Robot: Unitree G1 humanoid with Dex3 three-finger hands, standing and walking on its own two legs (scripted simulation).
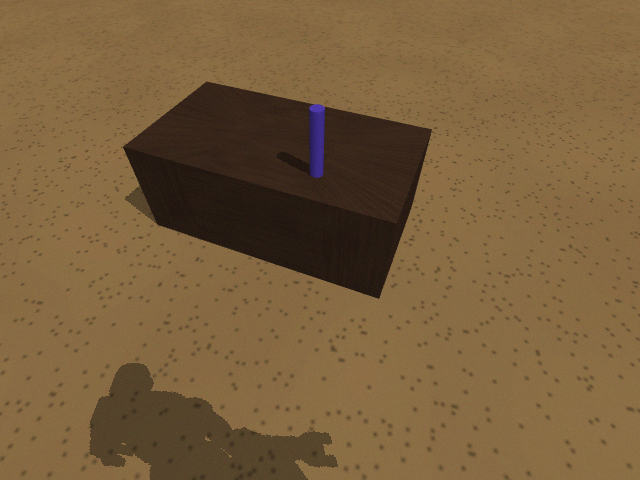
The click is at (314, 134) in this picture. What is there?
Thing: slim round
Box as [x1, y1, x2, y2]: [309, 104, 324, 177]
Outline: 315,104 309,107 310,174 314,177 318,177 322,175 323,171 324,107 322,105
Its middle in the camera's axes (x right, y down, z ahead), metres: +0.00 -0.33 +1.23
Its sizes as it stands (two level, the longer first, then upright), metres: 0.048 0.048 0.245
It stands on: a support 0.42 m high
